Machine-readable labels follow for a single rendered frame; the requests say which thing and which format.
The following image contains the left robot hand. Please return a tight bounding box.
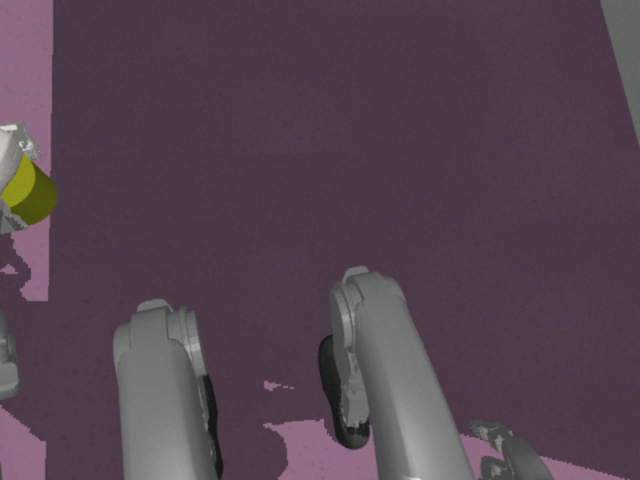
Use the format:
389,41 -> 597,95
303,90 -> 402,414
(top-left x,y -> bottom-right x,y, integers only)
0,121 -> 41,234

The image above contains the left robot foot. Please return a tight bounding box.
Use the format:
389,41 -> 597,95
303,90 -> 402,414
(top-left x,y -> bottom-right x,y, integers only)
203,373 -> 223,480

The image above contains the right robot hand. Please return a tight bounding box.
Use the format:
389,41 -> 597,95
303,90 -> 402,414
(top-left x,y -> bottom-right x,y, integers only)
469,420 -> 555,480

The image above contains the tin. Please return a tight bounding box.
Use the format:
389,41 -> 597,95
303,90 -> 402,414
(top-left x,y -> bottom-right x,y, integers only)
1,154 -> 57,226

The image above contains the left robot arm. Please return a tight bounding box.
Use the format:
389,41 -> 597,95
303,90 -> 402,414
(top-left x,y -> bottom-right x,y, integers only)
0,196 -> 20,480

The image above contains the right robot foot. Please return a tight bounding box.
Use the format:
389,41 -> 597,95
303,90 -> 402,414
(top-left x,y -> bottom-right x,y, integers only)
318,334 -> 370,450

